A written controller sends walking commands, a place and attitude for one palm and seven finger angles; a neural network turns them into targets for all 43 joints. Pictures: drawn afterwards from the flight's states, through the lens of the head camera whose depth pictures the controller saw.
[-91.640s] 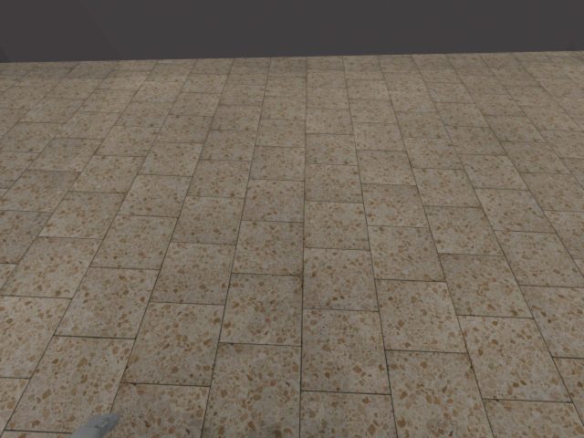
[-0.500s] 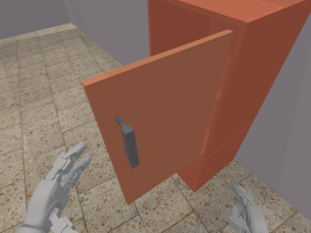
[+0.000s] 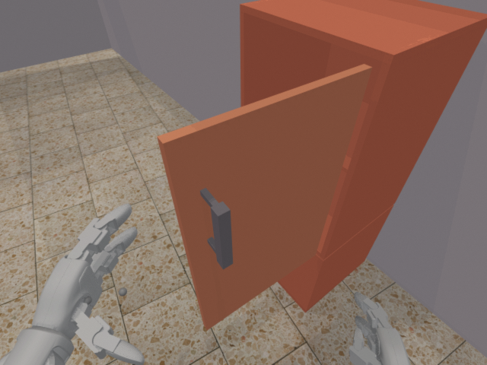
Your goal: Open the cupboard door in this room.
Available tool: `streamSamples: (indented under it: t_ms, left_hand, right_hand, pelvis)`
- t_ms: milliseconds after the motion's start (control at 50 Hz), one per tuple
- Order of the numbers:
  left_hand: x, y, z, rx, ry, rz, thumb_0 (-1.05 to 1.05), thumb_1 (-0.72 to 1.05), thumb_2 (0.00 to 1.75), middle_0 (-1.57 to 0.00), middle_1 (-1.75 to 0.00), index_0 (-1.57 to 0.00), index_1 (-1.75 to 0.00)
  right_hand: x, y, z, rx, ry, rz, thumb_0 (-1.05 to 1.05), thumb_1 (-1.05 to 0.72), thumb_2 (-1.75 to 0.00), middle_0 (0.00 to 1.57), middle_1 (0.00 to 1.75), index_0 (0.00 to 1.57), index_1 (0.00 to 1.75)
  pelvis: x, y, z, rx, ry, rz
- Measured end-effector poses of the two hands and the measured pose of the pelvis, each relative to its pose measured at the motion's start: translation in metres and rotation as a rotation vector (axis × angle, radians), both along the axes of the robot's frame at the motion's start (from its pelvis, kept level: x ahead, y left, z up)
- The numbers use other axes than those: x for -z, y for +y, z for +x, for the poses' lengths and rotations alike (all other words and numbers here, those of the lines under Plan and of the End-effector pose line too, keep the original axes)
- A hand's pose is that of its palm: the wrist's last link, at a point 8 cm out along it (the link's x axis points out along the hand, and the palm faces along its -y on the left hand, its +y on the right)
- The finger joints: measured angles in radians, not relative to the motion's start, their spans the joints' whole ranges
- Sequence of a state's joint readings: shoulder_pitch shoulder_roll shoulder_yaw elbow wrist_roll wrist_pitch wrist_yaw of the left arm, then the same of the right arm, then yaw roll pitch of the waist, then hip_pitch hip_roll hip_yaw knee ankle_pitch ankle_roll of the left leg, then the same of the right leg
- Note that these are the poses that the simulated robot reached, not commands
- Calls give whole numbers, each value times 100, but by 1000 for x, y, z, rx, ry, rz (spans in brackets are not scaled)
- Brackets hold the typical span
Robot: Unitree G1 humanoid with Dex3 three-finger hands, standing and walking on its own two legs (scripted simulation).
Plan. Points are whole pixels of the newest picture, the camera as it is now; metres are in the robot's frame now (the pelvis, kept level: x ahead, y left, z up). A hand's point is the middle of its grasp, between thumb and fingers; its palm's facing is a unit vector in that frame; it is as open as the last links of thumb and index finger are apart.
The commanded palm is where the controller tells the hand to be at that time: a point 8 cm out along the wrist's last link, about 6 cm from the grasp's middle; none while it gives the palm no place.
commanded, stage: draw the hand back to the body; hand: left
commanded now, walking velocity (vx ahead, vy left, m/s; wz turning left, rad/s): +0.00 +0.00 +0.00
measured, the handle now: (216, 229) +0.30 +0.08 +0.10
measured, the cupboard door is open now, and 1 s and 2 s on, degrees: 88 88 88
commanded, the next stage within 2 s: step back with the hand held close in 1.10 s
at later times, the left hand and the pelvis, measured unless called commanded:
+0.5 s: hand (88, 248) +0.21 +0.23 +0.16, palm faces +0.37 -0.83 -0.42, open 11.7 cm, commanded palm +0.16 +0.27 +0.17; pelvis +0.03 -0.01 +0.02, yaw -1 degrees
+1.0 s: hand (86, 241) +0.22 +0.23 +0.17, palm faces +0.42 -0.81 -0.41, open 7.5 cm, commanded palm +0.17 +0.27 +0.19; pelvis +0.02 -0.02 +0.02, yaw -2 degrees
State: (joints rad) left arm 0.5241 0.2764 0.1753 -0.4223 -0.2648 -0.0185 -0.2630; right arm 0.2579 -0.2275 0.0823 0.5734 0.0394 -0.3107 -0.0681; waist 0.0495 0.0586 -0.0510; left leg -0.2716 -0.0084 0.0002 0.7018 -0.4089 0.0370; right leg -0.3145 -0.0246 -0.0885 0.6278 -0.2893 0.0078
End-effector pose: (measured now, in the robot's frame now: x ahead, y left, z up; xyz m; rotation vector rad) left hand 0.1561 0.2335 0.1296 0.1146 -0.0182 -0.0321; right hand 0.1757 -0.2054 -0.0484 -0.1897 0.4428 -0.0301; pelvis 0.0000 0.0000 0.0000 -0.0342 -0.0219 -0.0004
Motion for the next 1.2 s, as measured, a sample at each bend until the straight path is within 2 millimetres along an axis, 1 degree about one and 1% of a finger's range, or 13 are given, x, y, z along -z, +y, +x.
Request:
streamSamples:
  t_ms: [40,60,100,140,200,260,340,520,660,820,900,1000,1200]
  left_hand:
    - [-3,5,2,-8,-6,3,-1,-46,31,-15,-30,-15,-30]
    - [-6,7,3,-37,-9,47,-1,-45,32,-15,-30,-16,-30]
    - [-12,14,3,-125,-22,136,-1,-41,33,-16,-30,-16,-30]
    - [-16,18,1,-205,-30,181,-1,-36,35,-16,-30,-16,-30]
    - [-17,21,-2,-283,-26,217,-1,-28,39,-16,-30,-16,-30]
    - [-19,23,-3,-325,-20,244,-1,-19,43,-16,-30,-17,-30]
    - [-26,28,1,-364,-30,283,0,-5,48,-17,-30,-17,-30]
    - [-50,33,17,-410,-97,343,0,25,62,-18,-30,-19,-30]
    - [-55,39,23,-444,-104,356,1,50,72,-19,-30,-20,-30]
    - [-63,41,23,-480,-137,353,1,75,83,-20,-30,-20,-30]
    - [-59,37,23,-466,-125,340,1,83,86,-20,-30,-21,-30]
    - [-55,34,19,-452,-112,337,2,87,88,-21,-30,-21,-30]
    - [-62,36,10,-458,-148,344,2,89,89,-21,-30,-21,-30]
  right_hand:
    - [-1,0,2,1,1,-2,1,-90,-90,20,30,21,30]
    - [-2,-1,2,0,4,-10,1,-90,-90,20,30,21,30]
    - [-4,-2,4,3,14,-27,1,-90,-90,20,30,21,30]
    - [-5,-4,5,9,31,-35,1,-90,-90,20,30,21,30]
    - [-2,-6,6,11,67,-44,1,-90,-90,20,30,21,30]
    - [2,-8,8,10,109,-52,1,-90,-90,20,30,21,30]
    - [7,-9,12,10,152,-55,1,-90,-90,20,30,21,30]
    - [12,-13,24,20,181,-25,1,-90,-90,20,30,21,30]
    - [11,-22,29,33,201,-23,1,-90,-90,20,30,21,30]
    - [11,-35,26,44,216,-36,1,-90,-90,20,30,21,30]
    - [11,-40,21,55,221,-36,1,-91,-90,20,30,21,30]
    - [11,-42,15,65,223,-38,1,-91,-90,20,30,21,30]
    - [11,-38,6,62,211,-27,1,-91,-90,20,30,20,30]
  pelvis:
    - [-1,0,1,0,-3,0]
    - [-2,0,2,4,-7,1]
    - [-4,-1,3,9,-15,3]
    - [-6,-1,5,11,-20,5]
    - [-9,-1,8,13,-26,7]
    - [-11,-1,12,13,-30,9]
    - [-14,-3,17,10,-37,12]
    - [-18,-7,27,15,-47,18]
    - [-20,-15,29,22,-52,20]
    - [-21,-21,28,22,-60,19]
    - [-21,-22,25,24,-62,20]
    - [-21,-24,22,28,-67,20]
    - [-22,-22,13,29,-81,20]
